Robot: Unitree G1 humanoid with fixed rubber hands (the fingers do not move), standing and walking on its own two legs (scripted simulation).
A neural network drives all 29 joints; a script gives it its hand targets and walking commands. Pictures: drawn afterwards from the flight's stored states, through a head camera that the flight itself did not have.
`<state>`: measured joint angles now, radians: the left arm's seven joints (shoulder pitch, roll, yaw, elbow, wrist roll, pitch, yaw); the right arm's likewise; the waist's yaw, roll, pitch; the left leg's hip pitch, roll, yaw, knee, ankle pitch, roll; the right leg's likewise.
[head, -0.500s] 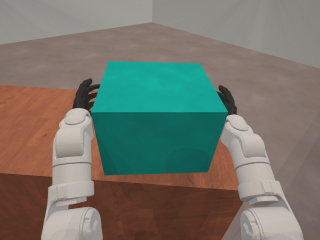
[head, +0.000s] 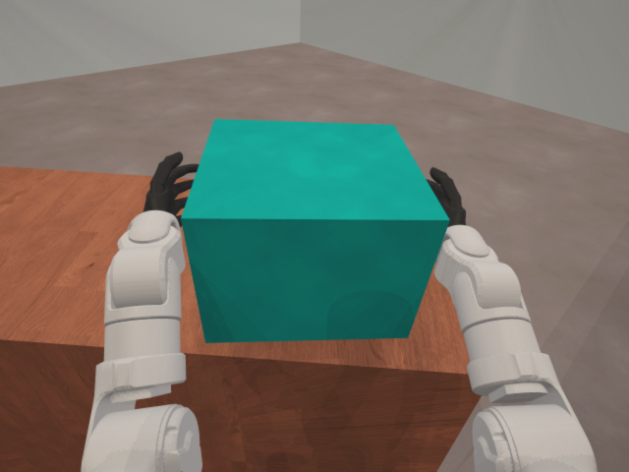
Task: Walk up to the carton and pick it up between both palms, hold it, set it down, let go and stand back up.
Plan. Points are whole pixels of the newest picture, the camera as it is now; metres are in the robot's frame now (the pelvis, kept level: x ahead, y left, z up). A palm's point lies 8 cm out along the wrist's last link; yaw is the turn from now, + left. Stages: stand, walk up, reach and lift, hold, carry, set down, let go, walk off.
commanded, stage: hold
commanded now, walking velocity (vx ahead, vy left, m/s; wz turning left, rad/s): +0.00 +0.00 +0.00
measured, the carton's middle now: (307, 224) +0.39 +0.00 +0.18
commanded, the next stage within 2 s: none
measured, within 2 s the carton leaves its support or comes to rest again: neither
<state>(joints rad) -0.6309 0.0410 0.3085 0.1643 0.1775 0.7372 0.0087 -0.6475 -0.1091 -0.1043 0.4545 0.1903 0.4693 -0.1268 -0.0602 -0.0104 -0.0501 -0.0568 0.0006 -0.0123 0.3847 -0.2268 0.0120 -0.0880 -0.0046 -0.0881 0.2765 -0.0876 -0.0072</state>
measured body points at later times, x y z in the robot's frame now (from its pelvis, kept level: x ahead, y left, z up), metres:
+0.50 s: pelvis +0.00 +0.00 +0.00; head -0.06 +0.01 +0.45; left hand +0.37 +0.18 +0.21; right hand +0.37 -0.17 +0.20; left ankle +0.00 +0.11 -0.75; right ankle +0.05 -0.12 -0.75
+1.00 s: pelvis +0.00 +0.00 +0.00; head -0.06 +0.01 +0.45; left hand +0.37 +0.18 +0.22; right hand +0.37 -0.17 +0.20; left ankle +0.00 +0.11 -0.75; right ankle +0.05 -0.12 -0.75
